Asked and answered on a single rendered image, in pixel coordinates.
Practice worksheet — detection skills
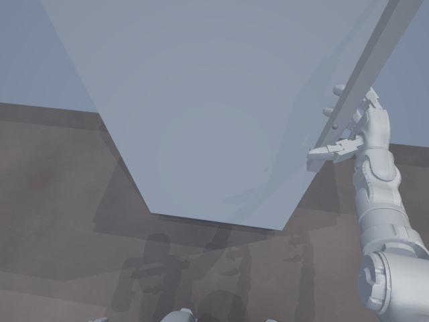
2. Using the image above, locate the robot left shin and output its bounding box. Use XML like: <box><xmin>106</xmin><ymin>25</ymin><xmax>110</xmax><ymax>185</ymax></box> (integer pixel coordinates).
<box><xmin>180</xmin><ymin>309</ymin><xmax>193</xmax><ymax>315</ymax></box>

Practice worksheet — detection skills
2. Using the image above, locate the right robot forearm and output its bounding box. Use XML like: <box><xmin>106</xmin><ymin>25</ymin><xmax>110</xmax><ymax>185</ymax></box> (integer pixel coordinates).
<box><xmin>353</xmin><ymin>148</ymin><xmax>429</xmax><ymax>260</ymax></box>

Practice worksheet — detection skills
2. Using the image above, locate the handle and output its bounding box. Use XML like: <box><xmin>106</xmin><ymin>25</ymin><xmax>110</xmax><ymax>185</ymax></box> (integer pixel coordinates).
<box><xmin>307</xmin><ymin>0</ymin><xmax>424</xmax><ymax>172</ymax></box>

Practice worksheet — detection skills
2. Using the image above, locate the fridge door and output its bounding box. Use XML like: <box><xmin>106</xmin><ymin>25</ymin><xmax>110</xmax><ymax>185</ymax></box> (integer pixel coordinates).
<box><xmin>40</xmin><ymin>0</ymin><xmax>389</xmax><ymax>230</ymax></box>

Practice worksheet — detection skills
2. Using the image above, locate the robot right hand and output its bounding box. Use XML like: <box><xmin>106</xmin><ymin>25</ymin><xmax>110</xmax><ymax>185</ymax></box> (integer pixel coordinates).
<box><xmin>307</xmin><ymin>85</ymin><xmax>391</xmax><ymax>163</ymax></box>

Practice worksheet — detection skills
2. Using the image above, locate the right robot upper arm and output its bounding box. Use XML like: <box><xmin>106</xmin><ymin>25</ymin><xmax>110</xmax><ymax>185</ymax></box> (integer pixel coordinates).
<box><xmin>357</xmin><ymin>251</ymin><xmax>429</xmax><ymax>322</ymax></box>

